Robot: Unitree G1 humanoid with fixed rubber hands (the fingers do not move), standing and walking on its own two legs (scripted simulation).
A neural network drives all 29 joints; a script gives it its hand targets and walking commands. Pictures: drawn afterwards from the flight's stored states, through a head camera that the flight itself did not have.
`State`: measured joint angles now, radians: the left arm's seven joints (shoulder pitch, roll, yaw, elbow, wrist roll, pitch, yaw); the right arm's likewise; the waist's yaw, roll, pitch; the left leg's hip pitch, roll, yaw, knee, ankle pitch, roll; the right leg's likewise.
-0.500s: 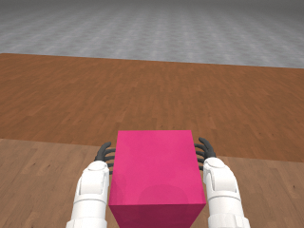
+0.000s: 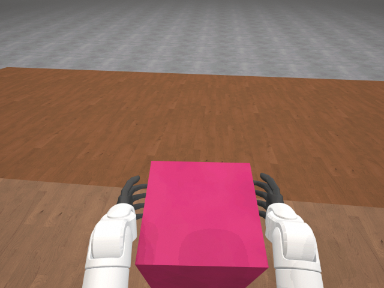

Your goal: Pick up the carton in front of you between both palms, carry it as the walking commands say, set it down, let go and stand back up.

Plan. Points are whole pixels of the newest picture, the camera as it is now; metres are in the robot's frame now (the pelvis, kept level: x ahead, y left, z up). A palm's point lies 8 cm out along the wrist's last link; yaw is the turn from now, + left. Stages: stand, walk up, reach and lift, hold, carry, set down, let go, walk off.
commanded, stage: carry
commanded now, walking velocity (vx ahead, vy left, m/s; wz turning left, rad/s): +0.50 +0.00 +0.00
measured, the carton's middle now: (198, 230) +0.28 -0.01 -0.01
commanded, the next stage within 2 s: none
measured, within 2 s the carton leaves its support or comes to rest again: neither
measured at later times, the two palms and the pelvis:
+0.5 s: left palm (156, 130) +0.53 +0.11 +0.09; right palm (264, 131) +0.51 -0.19 +0.09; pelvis +0.25 -0.02 -0.01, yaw -2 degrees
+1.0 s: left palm (167, 81) +0.86 +0.10 +0.08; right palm (244, 79) +0.86 -0.20 +0.09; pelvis +0.59 -0.04 -0.02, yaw -2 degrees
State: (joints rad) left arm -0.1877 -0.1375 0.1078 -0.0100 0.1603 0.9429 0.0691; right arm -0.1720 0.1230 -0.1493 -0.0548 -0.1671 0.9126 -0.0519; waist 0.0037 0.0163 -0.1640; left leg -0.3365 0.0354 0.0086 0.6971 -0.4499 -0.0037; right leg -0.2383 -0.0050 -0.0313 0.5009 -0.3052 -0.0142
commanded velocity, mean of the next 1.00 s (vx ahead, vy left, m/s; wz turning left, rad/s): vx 0.50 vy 0.00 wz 0.00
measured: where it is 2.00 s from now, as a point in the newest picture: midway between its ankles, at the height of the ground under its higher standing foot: (206, 174)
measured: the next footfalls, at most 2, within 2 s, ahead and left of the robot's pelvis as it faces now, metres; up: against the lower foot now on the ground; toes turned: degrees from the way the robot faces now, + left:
left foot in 0.16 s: +0.14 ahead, +0.11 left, +0.00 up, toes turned +8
right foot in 0.52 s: +0.42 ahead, -0.13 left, +0.00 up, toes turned -13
